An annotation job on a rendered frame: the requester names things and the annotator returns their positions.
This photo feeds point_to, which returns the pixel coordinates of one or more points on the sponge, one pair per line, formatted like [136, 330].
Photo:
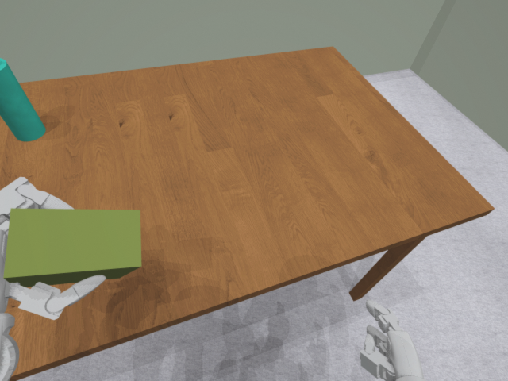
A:
[58, 246]

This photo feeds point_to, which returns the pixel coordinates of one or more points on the left robot hand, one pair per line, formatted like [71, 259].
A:
[41, 299]

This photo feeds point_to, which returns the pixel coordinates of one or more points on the table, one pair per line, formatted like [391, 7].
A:
[250, 174]

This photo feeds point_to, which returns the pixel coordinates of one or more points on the right robot hand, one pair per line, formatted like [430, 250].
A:
[397, 355]

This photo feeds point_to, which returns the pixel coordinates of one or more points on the robot left forearm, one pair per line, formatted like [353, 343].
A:
[9, 351]

